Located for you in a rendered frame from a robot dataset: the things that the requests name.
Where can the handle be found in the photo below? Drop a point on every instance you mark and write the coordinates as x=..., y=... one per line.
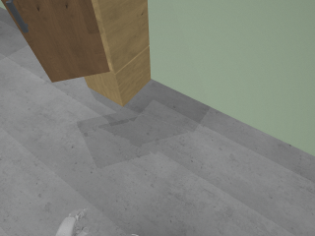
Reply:
x=17, y=16

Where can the cupboard door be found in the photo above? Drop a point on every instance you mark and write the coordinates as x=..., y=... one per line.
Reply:
x=64, y=37

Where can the robot left hand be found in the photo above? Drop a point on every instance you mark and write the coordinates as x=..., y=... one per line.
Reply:
x=68, y=225

